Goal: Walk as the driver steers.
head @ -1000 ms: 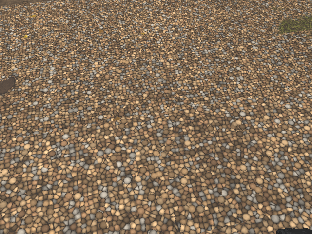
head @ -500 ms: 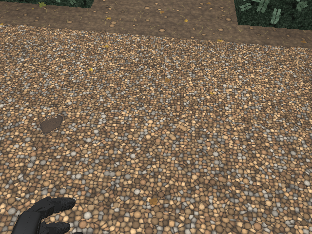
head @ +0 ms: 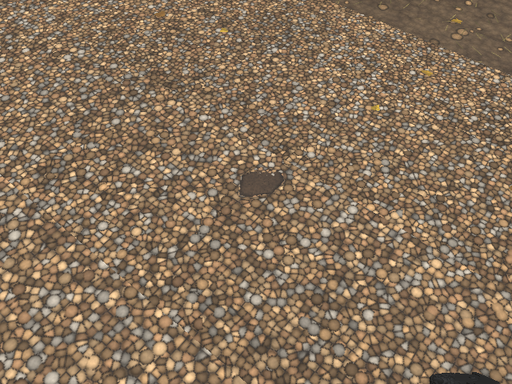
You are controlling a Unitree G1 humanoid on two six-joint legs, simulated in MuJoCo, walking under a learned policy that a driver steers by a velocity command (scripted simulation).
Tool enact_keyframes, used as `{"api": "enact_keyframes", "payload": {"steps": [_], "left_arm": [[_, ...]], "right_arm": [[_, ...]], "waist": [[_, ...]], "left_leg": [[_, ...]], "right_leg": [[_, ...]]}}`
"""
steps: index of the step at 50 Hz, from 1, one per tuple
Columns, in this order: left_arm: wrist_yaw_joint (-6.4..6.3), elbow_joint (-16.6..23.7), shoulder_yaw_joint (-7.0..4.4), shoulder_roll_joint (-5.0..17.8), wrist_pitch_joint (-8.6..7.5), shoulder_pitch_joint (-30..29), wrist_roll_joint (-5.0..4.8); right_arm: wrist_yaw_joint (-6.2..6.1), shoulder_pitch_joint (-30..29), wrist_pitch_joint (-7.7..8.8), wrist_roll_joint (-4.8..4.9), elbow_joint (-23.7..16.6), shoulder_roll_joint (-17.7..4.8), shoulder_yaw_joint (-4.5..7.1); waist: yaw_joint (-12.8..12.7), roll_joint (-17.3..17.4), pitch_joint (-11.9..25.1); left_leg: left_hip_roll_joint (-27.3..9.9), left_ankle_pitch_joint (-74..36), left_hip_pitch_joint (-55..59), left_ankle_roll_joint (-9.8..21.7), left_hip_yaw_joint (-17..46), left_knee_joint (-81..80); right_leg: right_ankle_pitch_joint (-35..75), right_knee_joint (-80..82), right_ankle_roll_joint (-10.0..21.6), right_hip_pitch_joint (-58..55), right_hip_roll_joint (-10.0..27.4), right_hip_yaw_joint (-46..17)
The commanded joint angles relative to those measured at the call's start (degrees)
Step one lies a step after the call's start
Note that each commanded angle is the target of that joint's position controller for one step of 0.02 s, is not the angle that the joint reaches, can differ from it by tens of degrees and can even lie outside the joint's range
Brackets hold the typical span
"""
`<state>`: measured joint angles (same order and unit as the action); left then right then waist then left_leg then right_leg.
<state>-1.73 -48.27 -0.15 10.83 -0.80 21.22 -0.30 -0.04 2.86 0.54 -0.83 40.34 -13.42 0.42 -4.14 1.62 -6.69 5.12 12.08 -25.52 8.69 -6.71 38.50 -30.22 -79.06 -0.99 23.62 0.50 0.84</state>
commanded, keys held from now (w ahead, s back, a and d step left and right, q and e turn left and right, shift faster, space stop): e+shift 0.88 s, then shift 0.12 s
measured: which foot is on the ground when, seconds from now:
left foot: down 0.00-0.32, up 0.34-1.00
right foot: up 0.00-0.30, down 0.32-1.00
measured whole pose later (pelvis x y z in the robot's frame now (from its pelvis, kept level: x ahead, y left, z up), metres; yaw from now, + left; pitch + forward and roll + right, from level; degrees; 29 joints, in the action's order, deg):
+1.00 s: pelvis +0.07 -0.11 +0.04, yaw -48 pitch +2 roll +1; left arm 1.1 -35.7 -4.1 20.0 4.7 14.2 0.0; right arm 0.0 7.0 -3.0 -1.0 41.2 -19.6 3.1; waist -1.9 -0.1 -1.2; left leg 5.2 21.6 -24.0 -0.9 6.7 45.5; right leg -7.1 -21.5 5.7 10.3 -16.4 -28.9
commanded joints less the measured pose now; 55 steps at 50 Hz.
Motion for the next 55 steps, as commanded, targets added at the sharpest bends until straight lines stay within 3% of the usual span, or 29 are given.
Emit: {"api": "enact_keyframes", "payload": {"steps": [1,3,6,10,13,14,15,16,17,18,19,20,21,23,26,28,30,34,44,46,47,48,52,53,54,55], "left_arm": [[-0.32,1.36,-2.03,7.6,2.55,8.59,1.36],[0.0,0.82,-2.72,6.81,3.68,9.93,1.14],[1.22,4.26,-2.66,4.93,4.25,4.01,0.47],[1.91,8.64,-2.67,5.82,5.65,-3.11,0.97],[2.52,11.53,-2.85,6.53,6.32,-4.91,1.14],[2.84,11.73,-3.13,6.82,6.28,-3.11,1.47],[2.88,11.04,-3.43,6.93,5.8,0.25,1.59],[2.77,11.47,-4.26,10.33,4.74,0.69,1.98],[2.33,13.4,-5.2,17.45,3.82,0.4,1.25],[2.19,13.72,-6.75,21.06,3.71,5.73,0.77],[1.78,13.27,-6.51,19.29,4.01,4.2,1.27],[1.29,14.43,-5.92,17.11,4.65,-0.49,0.98],[1.07,15.55,-5.46,15.6,5.13,-4.09,0.43],[1.15,16.13,-4.94,13.67,5.04,-3.19,-0.51],[1.06,15.75,-5.63,15.25,4.57,-1.52,-0.95],[0.99,15.51,-5.84,15.91,4.68,-0.34,-0.92],[0.93,15.54,-6.12,16.27,5.01,-0.4,-0.67],[1.53,15.78,-6.45,16.62,4.77,-1.23,-0.6],[2.34,15.85,-7.16,18.64,4.95,-3.12,-0.08],[2.75,16.89,-6.57,17.49,4.95,-5.99,0.85],[2.79,16.16,-6.36,17.2,4.96,-5.25,0.18],[2.77,15.76,-6.27,17.36,4.95,-4.94,0.16],[2.63,14.97,-5.37,16.93,4.9,-7.5,0.93],[2.4,14.59,-5.09,16.7,4.84,-8.13,0.76],[2.15,14.11,-4.74,16.14,4.59,-8.42,0.17],[1.99,13.33,-4.15,13.72,4.04,-5.43,-0.01]], "right_arm": [[-1.52,7.81,1.73,0.24,-0.54,-4.76,1.38],[-1.02,6.06,2.63,-0.14,-0.61,-5.48,1.97],[-1.33,3.73,2.24,0.13,-1.21,-5.54,2.15],[-1.66,4.36,-0.04,-0.2,-1.73,-5.85,2.78],[-2.24,5.36,-1.11,-0.48,-1.55,-7.74,3.86],[-2.3,5.24,-1.29,-0.09,-1.27,-8.2,4.22],[-2.36,4.57,-1.77,0.23,-1.2,-8.06,4.43],[-2.12,7.49,-2.72,0.16,-0.66,-7.46,4.69],[-1.76,10.18,-3.76,-0.3,-2.85,-3.52,3.67],[-1.91,4.66,-3.86,-0.87,-5.29,-4.49,3.19],[-1.81,2.94,-3.38,0.03,-4.95,-5.66,3.48],[-1.86,1.99,-2.7,0.32,-4.46,-7.37,4.02],[-2.02,2.02,-2.49,0.02,-3.81,-8.75,4.4],[-1.65,1.73,-3.51,-0.83,-2.98,-9.27,4.71],[-0.94,3.03,-4.6,-0.86,-2.24,-8.24,4.52],[-0.71,2.76,-4.83,-0.84,-2.22,-8.2,4.48],[-0.7,2.16,-4.99,-1.15,-2.49,-7.74,4.1],[-0.78,2.43,-5.15,-1.13,-2.23,-10.08,4.59],[-0.22,-0.05,-3.17,-0.44,-3.51,-12.66,4.37],[0.14,2.43,-2.78,-0.47,-2.72,-12.36,4.22],[-0.04,0.82,-2.75,-0.3,-3.57,-12.28,4.05],[-0.04,1.0,-2.61,-0.26,-3.63,-12.19,3.97],[-0.59,5.52,-2.46,0.68,-2.61,-11.91,3.88],[-0.92,6.91,-2.37,0.69,-2.18,-11.55,3.88],[-1.34,7.49,-2.22,0.47,-1.92,-11.16,3.84],[-1.73,4.47,-2.21,0.17,-2.98,-12.82,3.94]], "waist": [[2.58,-3.28,8.96],[0.58,-2.32,11.0],[0.46,3.11,13.48],[2.83,6.49,12.25],[3.65,6.84,10.87],[2.9,6.17,10.67],[1.08,2.92,10.95],[1.23,-8.74,7.79],[5.54,-21.19,4.86],[-0.39,-17.99,11.26],[1.03,-12.22,8.19],[2.93,-9.05,5.9],[4.17,-7.63,6.14],[3.43,-5.86,8.14],[3.19,-3.55,10.44],[2.5,-4.53,10.57],[2.26,-5.82,10.63],[2.24,-7.01,11.05],[1.15,-6.29,9.21],[2.1,-6.47,11.36],[1.43,-5.81,9.35],[1.07,-6.18,9.5],[3.06,-6.51,10.12],[4.15,-5.36,10.17],[4.97,-2.37,10.39],[2.54,4.85,10.99]], "left_leg": [[-23.14,-47.15,9.64,9.57,15.06,-18.64],[-20.4,-49.92,6.58,8.35,8.68,-17.47],[-17.48,-47.93,9.32,3.99,1.04,-14.62],[-20.27,-29.14,8.26,2.51,-0.86,-13.72],[-24.08,-17.04,8.12,1.19,1.37,-12.26],[-24.5,-15.8,7.9,0.23,1.42,-9.32],[-23.04,-12.42,6.0,-2.13,-0.43,-2.43],[-17.16,1.51,0.33,-6.01,-3.72,11.25],[-6.81,28.91,-16.16,-10.44,-2.42,25.6],[-3.89,30.1,-18.43,-11.43,6.51,29.87],[-4.92,24.46,-19.88,-11.81,9.31,32.21],[-5.99,17.68,-20.61,-11.74,9.9,31.29],[-6.8,13.3,-19.14,-12.07,10.07,29.4],[-6.69,9.5,-17.68,-12.3,10.15,28.84],[-6.48,6.11,-17.77,-12.45,10.94,26.53],[-6.06,4.59,-17.93,-12.44,11.08,24.81],[-5.18,4.21,-16.84,-12.76,10.31,26.39],[-4.03,5.16,-15.74,-12.13,12.14,24.26],[-0.82,8.58,-9.94,-10.11,15.24,12.85],[-0.21,6.19,-4.31,-9.54,12.69,16.56],[-1.06,10.39,-4.15,-9.67,14.4,9.63],[-0.68,10.46,-1.95,-9.6,14.18,7.44],[0.36,9.93,11.0,-8.6,14.16,-5.31],[0.13,6.88,14.62,-7.93,14.68,-11.21],[-1.63,0.07,20.31,-6.61,16.71,-19.01],[-9.15,-6.64,25.79,-3.83,24.3,-21.74]], "right_leg": [[3.66,7.82,-0.73,1.38,2.48,-3.51],[7.61,11.34,-0.54,-2.81,1.51,-0.87],[15.28,19.81,0.93,-2.52,1.16,1.97],[13.59,24.02,1.34,-3.24,0.84,4.37],[6.95,30.35,2.38,-5.53,1.14,4.38],[5.73,34.66,3.36,-7.7,1.4,3.65],[7.89,41.92,4.44,-12.3,0.39,2.86],[23.4,53.13,6.34,-13.91,4.7,-9.35],[62.89,51.87,11.78,-17.61,18.26,-33.11],[63.59,57.8,19.5,-18.38,19.68,-37.35],[51.09,58.73,21.27,-17.5,17.47,-34.13],[45.09,58.68,19.55,-16.51,14.39,-29.46],[44.14,58.57,17.23,-16.42,11.27,-25.9],[47.0,58.22,13.81,-19.21,8.78,-24.1],[51.28,57.44,10.77,-23.19,6.87,-23.58],[50.05,57.49,9.59,-23.84,5.71,-24.51],[50.64,57.32,9.05,-21.61,4.95,-25.81],[43.82,57.9,8.72,-21.55,3.58,-31.26],[43.25,57.6,10.4,-23.24,2.61,-42.41],[48.77,56.74,10.79,-19.36,1.89,-40.68],[48.1,57.03,10.62,-19.76,1.89,-41.58],[48.4,57.27,10.34,-20.35,1.84,-41.83],[47.37,57.72,8.72,-16.61,0.54,-42.91],[43.06,56.92,7.75,-15.52,-0.49,-42.62],[31.31,53.92,5.67,-12.18,-2.93,-40.24],[10.33,46.94,2.79,-7.29,-7.53,-33.65]]}}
